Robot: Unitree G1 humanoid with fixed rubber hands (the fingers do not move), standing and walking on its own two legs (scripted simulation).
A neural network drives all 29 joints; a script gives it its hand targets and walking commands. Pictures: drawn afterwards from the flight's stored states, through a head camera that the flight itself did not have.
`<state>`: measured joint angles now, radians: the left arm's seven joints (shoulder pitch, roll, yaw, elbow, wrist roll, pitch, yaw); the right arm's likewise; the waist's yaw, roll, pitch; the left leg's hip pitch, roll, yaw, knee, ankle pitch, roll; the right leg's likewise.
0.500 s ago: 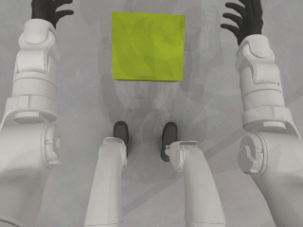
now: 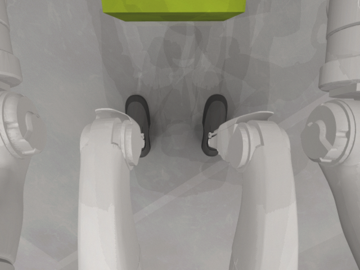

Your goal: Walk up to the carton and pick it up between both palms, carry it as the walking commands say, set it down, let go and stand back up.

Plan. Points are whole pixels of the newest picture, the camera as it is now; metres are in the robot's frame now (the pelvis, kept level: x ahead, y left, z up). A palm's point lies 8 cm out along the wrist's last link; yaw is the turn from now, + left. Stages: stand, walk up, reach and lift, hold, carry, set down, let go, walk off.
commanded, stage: reach and lift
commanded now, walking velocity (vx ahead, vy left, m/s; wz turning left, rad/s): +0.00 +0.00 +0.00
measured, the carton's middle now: out of the picture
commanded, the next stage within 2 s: none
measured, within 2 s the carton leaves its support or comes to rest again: neither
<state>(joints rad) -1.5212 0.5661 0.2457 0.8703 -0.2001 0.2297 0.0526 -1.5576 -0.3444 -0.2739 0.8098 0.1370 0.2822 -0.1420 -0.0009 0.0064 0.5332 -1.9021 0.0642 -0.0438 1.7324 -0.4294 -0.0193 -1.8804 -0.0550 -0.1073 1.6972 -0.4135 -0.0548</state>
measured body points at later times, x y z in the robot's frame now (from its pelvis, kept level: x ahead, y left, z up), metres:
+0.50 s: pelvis +0.01 +0.01 -0.11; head +0.39 +0.02 +0.11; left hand +0.59 +0.24 -0.28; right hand +0.59 -0.16 -0.28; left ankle +0.14 +0.14 -0.47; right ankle +0.15 -0.10 -0.47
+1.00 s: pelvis +0.02 +0.01 -0.15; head +0.41 +0.02 +0.05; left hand +0.59 +0.25 -0.35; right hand +0.60 -0.16 -0.35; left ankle +0.14 +0.14 -0.47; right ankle +0.15 -0.10 -0.47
